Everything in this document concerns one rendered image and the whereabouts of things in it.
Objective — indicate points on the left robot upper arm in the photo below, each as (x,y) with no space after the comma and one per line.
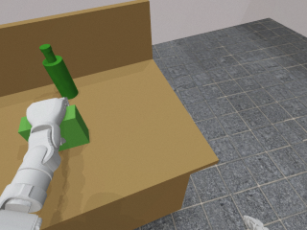
(13,220)

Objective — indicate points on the left robot forearm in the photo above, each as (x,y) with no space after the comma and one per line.
(27,192)

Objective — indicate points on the robot left hand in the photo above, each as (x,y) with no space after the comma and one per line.
(51,110)

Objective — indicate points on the table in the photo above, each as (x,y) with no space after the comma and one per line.
(143,144)

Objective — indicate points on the sponge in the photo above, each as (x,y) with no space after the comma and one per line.
(72,128)

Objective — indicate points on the robot right hand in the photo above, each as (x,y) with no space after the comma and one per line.
(254,224)

